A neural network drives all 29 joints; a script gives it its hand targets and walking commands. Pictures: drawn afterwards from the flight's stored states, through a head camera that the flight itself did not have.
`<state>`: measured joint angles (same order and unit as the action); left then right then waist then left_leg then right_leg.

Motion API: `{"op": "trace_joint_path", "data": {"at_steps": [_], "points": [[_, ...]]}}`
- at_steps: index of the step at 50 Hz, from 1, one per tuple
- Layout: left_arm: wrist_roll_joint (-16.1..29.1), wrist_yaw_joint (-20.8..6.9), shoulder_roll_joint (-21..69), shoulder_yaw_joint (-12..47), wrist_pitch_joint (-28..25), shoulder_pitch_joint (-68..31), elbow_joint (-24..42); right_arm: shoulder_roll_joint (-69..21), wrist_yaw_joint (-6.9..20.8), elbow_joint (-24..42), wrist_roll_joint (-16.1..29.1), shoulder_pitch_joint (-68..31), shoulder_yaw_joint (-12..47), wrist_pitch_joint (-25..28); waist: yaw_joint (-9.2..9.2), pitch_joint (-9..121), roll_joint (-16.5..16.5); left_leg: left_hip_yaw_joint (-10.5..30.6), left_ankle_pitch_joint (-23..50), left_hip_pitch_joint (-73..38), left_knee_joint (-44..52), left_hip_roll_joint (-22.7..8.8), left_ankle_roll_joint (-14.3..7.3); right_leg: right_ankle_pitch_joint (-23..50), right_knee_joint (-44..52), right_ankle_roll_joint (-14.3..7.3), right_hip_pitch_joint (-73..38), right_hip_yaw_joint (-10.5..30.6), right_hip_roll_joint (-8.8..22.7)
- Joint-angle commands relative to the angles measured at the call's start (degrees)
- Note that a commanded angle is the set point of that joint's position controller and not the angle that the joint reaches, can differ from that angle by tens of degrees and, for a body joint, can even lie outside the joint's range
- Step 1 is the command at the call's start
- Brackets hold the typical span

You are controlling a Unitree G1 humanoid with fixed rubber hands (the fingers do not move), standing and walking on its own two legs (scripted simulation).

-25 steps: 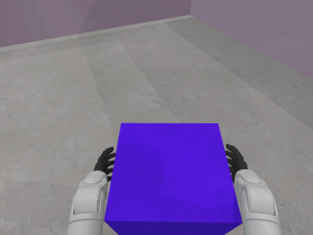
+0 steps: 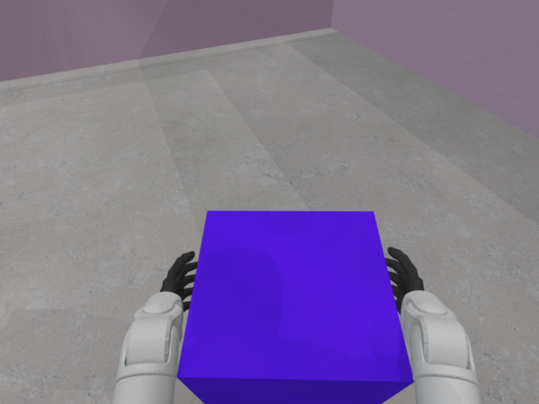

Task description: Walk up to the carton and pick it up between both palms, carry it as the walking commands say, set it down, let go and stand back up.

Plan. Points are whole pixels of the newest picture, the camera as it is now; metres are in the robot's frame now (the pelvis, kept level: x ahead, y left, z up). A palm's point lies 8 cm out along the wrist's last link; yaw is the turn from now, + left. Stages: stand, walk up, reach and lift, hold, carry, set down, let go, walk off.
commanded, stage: hold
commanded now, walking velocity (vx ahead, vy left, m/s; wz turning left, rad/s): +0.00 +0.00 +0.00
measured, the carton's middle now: (288, 320) +0.27 +0.00 -0.04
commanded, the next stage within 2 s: carry in 0.14 s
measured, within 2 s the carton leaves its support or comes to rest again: neither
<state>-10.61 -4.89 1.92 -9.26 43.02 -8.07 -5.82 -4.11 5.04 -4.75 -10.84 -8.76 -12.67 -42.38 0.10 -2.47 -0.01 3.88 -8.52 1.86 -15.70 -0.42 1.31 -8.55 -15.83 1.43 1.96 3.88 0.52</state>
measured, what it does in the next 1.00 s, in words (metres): stands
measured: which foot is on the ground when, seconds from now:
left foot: down 0.00-1.00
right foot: down 0.00-1.00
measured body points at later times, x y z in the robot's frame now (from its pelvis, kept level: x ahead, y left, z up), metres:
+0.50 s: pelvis +0.04 +0.02 -0.02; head +0.02 +0.01 +0.43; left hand +0.31 +0.21 +0.07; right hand +0.33 -0.15 +0.07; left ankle +0.01 +0.14 -0.75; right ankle +0.01 -0.13 -0.74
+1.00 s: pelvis -0.02 -0.01 -0.02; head -0.07 -0.02 +0.43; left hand +0.21 +0.17 +0.07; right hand +0.21 -0.19 +0.06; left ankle +0.01 +0.14 -0.75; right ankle +0.01 -0.13 -0.75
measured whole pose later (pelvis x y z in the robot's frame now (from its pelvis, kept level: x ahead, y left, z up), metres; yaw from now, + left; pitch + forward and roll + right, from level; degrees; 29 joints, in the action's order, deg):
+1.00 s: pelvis -0.02 -0.01 -0.02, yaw +1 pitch +3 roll +1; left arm 0.8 4.1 3.1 -7.3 65.0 2.7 24.8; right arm -4.2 -3.8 27.4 1.0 4.2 -7.9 -65.1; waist -0.4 10.5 0.4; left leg 1.5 -13.4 21.3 -31.8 -1.9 2.6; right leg -15.1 -33.9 0.4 21.8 -1.5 1.7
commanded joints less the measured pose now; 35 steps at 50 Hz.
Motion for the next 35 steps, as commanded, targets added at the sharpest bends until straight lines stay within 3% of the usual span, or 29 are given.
{"op": "trace_joint_path", "data": {"at_steps": [1,3,4,5,6,7,8,9,12,13,14,15,16,17,19,20,21,23,25,26,27,28,31,32,35], "points": [[10.8,-9.6,44.4,30.7,-2.5,-27.5,8.0,-45.1,9.2,5.3,11.6,-26.5,35.2,1.4,0.58,13.0,-0.6,-3.0,7.5,-1.9,1.9,6.9,-1.1,7.9,1.4,-0.2,-3.6,-2.1,-6.8],[10.8,-9.6,44.8,31.5,-2.4,-26.7,8.8,-44.6,9.2,5.6,11.6,-24.5,35.0,1.3,0.07,13.4,1.1,-2.7,9.6,-1.9,1.9,7.0,-0.9,9.8,1.4,-0.5,-4.5,-1.9,-6.9],[11.3,-9.6,45.0,31.8,-2.4,-28.2,9.4,-44.5,9.1,4.6,10.9,-24.5,34.3,1.2,-0.87,13.5,-0.3,-2.3,8.5,-2.2,1.9,6.6,-1.0,8.3,1.4,-0.5,-4.1,-2.0,-7.0],[11.1,-9.6,45.6,31.4,-2.3,-26.8,8.1,-44.3,9.3,5.9,11.2,-26.0,34.7,1.3,-0.3,13.8,-1.4,-2.3,9.2,-2.8,1.9,6.5,-0.9,8.8,1.4,-0.3,-3.9,-2.1,-7.2],[10.3,-9.7,44.6,30.4,-1.8,-26.0,6.4,-43.7,9.1,4.9,11.1,-25.3,34.0,1.1,-0.11,12.3,1.6,-3.0,7.2,-1.4,2.1,6.8,-0.8,7.6,1.7,-0.6,-4.6,-1.7,-6.6],[13.9,-8.8,48.0,33.8,-1.4,-31.8,12.3,-47.5,8.6,8.3,13.8,-29.6,36.6,0.4,0.17,20.1,2.1,-1.1,-1.1,4.3,-5.7,-5.6,-0.5,-0.4,-8.1,-0.2,4.8,-1.5,6.8],[13.5,-8.4,47.5,32.7,-1.3,-31.9,12.5,-47.9,8.4,10.0,14.9,-30.2,37.8,0.1,0.98,15.4,1.0,0.3,-18.0,10.9,-4.1,-3.5,-1.3,-17.7,-7.1,-0.8,5.6,-1.5,4.0],[14.3,-8.0,48.1,33.5,-0.6,-32.6,13.7,-47.9,8.0,11.4,15.5,-31.0,39.1,-0.7,1.28,13.3,1.5,0.7,-28.6,16.1,-3.5,-3.0,-2.4,-26.1,-7.7,-1.7,6.3,-1.9,3.2],[14.3,-6.5,48.7,34.3,2.6,-29.7,15.2,-48.1,6.7,15.2,17.2,-32.2,40.8,-3.6,1.5,15.2,-1.3,-1.8,-23.3,21.7,-10.0,-0.9,-1.4,-24.9,-5.5,-2.7,6.4,2.5,6.8],[14.6,-5.8,47.2,34.8,3.5,-30.4,16.0,-46.6,6.1,15.9,17.2,-33.0,40.8,-4.4,1.01,15.9,-2.9,-2.6,-13.7,19.9,-14.2,-1.5,-0.9,-16.2,-4.1,-3.0,8.5,4.8,9.5],[15.6,-5.0,47.2,35.5,4.5,-32.8,16.2,-46.1,5.1,16.4,17.6,-34.2,41.4,-5.3,0.06,18.0,-5.1,-1.6,1.3,16.4,-15.4,-4.1,-0.3,1.9,-7.0,-2.7,8.3,4.9,11.3],[16.9,-4.1,46.9,37.2,5.6,-35.7,17.9,-45.0,4.1,17.8,18.4,-36.5,41.9,-6.2,-0.32,20.8,-2.9,-1.1,13.9,13.1,-16.4,-5.2,-0.3,16.7,-13.0,-2.1,9.2,1.7,9.7],[17.8,-3.5,47.5,38.6,7.7,-27.0,19.9,-44.9,3.6,20.2,19.1,-28.0,42.7,-8.1,-0.19,24.1,-0.8,-1.3,19.9,10.2,-16.7,-5.9,-0.6,22.5,-16.2,-1.1,10.0,-0.9,8.5],[18.5,-2.4,46.0,39.8,9.2,-24.9,23.8,-44.4,3.1,21.2,20.5,-24.8,43.3,-10.0,0.24,24.2,0.0,-1.8,23.6,7.6,-14.7,-6.2,-0.7,19.9,-17.5,-0.7,12.6,-1.6,7.6],[20.4,-1.1,46.1,40.2,12.4,-23.7,25.4,-44.2,1.6,23.4,20.8,-23.7,43.3,-12.9,0.07,25.7,4.0,-0.1,38.6,4.9,-17.1,-9.7,-1.5,12.8,-20.2,0.5,14.6,-3.8,5.8],[21.4,-0.5,46.4,40.6,14.0,-23.2,26.8,-43.5,0.5,23.7,20.2,-21.0,42.6,-14.4,-0.06,25.1,5.9,-0.2,43.4,5.5,-18.1,-9.4,-1.9,13.4,-21.2,0.5,15.3,-4.2,5.7],[22.7,-0.1,47.4,41.7,15.7,-21.7,30.3,-44.1,-0.3,27.5,20.8,-19.6,43.0,-15.8,-0.16,25.7,5.4,-0.1,48.1,4.1,-18.8,-9.3,-2.4,12.8,-21.3,0.7,16.5,-5.3,4.8],[23.3,0.9,45.7,40.4,18.9,-17.9,31.9,-43.3,-2.1,29.9,20.8,-15.3,43.1,-18.9,-0.03,24.4,4.7,-0.4,48.0,6.6,-19.1,-8.5,-2.4,14.1,-21.5,0.6,15.9,-5.9,4.6],[24.2,1.4,45.7,40.3,20.7,-16.5,34.3,-42.9,-3.4,35.9,21.7,-16.6,44.3,-20.5,-0.3,26.2,1.1,-0.8,45.8,6.7,-21.2,-8.4,-1.9,18.8,-20.1,0.3,14.2,-6.2,4.8],[24.3,1.6,46.1,40.5,21.5,-15.4,34.5,-42.2,-3.7,38.4,22.2,-16.6,44.6,-21.1,-0.31,26.0,2.9,-0.4,44.0,9.0,-20.8,-8.0,-2.3,20.8,-21.5,0.0,14.0,-5.3,5.1],[24.2,1.9,46.3,40.0,22.0,-14.2,34.7,-42.5,-4.1,41.3,22.9,-17.7,45.6,-21.5,-0.26,26.0,0.2,-1.1,41.5,9.4,-20.7,-7.8,-2.0,21.3,-20.4,0.0,12.8,-5.6,5.1],[24.0,2.3,45.5,40.2,22.4,-14.4,36.1,-42.2,-4.3,42.3,23.3,-17.9,46.1,-22.1,-0.2,24.3,-0.4,-0.7,36.9,11.6,-20.2,-7.4,-2.1,21.7,-19.7,-0.3,12.6,-5.6,5.4],[24.0,3.4,44.7,41.1,22.8,-14.6,40.4,-41.7,-4.5,45.0,24.3,-17.1,46.8,-22.9,-0.25,25.0,0.9,-0.1,28.3,14.3,-17.7,-7.6,-1.8,19.5,-20.8,-0.7,10.8,-5.1,6.1],[23.7,3.7,43.8,41.6,23.0,-13.5,41.2,-41.0,-4.4,44.1,24.2,-15.2,46.7,-23.3,-0.15,23.8,2.6,0.5,26.5,14.1,-16.0,-8.0,-1.9,15.2,-20.3,-0.6,11.7,-5.2,5.7],[22.0,4.6,40.8,40.1,24.0,-9.0,39.9,-39.1,-4.4,42.0,23.8,-11.0,46.0,-24.5,-0.01,25.0,3.5,1.1,25.9,11.8,-15.0,-9.1,-2.1,11.0,-19.7,-0.6,12.0,-5.0,5.3]]}}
